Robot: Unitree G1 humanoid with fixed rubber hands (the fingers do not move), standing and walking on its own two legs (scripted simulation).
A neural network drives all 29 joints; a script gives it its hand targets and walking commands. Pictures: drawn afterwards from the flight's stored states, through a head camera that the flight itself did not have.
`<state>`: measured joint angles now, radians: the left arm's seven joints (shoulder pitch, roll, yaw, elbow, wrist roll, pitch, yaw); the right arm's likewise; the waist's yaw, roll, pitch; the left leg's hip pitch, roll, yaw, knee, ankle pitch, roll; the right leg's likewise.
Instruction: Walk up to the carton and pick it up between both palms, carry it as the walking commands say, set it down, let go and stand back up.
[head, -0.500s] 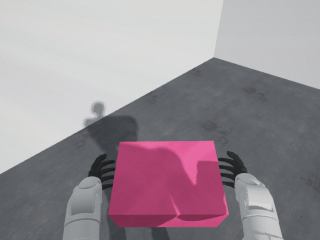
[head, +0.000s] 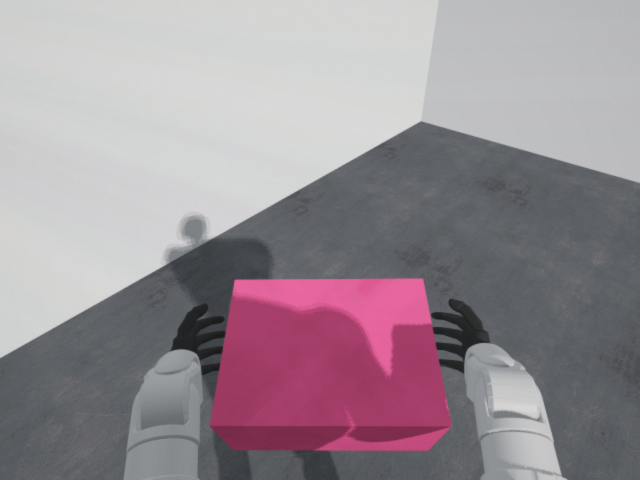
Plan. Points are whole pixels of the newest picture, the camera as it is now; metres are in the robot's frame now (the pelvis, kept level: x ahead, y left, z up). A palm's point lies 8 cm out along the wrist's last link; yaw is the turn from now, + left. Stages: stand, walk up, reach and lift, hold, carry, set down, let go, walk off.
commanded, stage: carry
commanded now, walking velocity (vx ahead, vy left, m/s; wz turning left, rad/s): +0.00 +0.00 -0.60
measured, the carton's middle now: (329, 363) +0.32 +0.01 -0.03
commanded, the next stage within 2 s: none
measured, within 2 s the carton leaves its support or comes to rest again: neither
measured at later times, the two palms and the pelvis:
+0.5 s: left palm (265, 295) +0.33 +0.09 +0.11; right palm (561, 345) +0.27 -0.25 +0.10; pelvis -0.02 -0.01 -0.02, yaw -9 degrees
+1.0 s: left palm (343, 299) +0.34 -0.01 +0.10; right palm out of the picture +0.19 -0.33 +0.08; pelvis -0.04 -0.02 -0.03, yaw -26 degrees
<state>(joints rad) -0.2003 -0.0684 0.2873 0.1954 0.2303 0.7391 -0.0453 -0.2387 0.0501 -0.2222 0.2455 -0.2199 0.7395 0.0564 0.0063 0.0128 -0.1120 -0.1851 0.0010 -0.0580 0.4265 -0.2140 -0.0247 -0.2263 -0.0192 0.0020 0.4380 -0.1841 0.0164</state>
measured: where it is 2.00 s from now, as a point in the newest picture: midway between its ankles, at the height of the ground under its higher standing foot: outside the picture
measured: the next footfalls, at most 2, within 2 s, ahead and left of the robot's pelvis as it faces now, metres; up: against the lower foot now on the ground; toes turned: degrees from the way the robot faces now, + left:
left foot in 0.64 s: +0.03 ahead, +0.08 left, +0.00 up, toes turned -21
right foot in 0.96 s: -0.02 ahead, -0.17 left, +0.00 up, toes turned -25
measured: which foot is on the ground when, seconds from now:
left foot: down 0.00-0.36, up 0.38-0.62, down 0.64-1.00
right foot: down 0.00-0.64, up 0.66-0.94, down 0.96-1.00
